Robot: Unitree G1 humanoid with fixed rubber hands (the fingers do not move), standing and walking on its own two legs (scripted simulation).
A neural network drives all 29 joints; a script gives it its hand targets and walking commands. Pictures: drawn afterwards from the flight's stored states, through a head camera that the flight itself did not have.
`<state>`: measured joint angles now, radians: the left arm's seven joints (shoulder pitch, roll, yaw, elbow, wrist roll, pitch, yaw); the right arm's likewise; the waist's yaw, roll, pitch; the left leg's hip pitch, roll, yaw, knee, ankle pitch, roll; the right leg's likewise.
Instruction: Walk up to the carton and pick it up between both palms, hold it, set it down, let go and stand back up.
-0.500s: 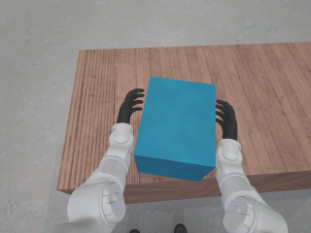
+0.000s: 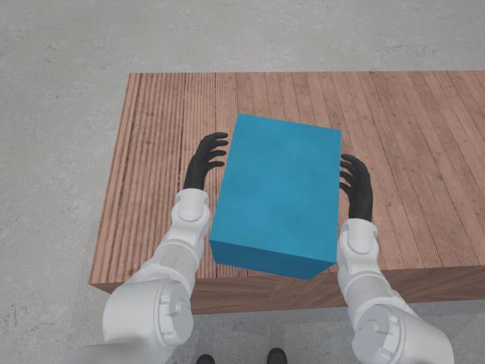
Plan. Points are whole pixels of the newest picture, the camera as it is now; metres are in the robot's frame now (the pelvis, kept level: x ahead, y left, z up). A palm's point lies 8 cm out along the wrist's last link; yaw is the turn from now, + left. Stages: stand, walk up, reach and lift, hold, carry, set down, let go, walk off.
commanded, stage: reach and lift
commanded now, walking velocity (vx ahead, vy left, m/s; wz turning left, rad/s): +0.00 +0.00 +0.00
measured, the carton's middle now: (274, 200) +0.40 -0.05 -0.05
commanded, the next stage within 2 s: none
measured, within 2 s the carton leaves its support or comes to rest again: neither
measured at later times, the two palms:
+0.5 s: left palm (193, 168) +0.42 +0.10 +0.04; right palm (359, 195) +0.37 -0.18 +0.02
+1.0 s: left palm (161, 159) +0.39 +0.13 +0.11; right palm (355, 176) +0.37 -0.14 +0.09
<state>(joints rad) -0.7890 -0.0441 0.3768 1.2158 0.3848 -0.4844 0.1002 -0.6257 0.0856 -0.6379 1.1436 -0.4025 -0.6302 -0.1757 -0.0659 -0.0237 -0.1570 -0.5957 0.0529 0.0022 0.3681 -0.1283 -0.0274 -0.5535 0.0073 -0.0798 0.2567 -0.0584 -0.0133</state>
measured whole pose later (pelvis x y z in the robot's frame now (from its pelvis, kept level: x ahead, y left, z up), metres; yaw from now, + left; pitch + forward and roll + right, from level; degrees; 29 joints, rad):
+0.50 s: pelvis +0.01 +0.00 +0.00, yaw +0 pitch +17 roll -1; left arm -0.75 -0.02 0.22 1.19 0.19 -0.41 0.12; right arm -0.57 0.04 -0.35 1.06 -0.19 -0.47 -0.21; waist -0.05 0.02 -0.20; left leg -0.52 0.06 0.01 0.40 -0.17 -0.03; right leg -0.49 0.01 -0.08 0.29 -0.10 -0.01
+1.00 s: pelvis +0.01 +0.01 +0.01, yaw +0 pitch +1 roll -2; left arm -0.57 -0.06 0.15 0.59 0.21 0.13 0.11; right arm -0.51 0.00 -0.11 0.77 0.09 -0.12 -0.21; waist -0.03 -0.06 -0.03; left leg -0.19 0.05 0.02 0.38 -0.21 -0.02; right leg -0.14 0.00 -0.07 0.23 -0.11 0.01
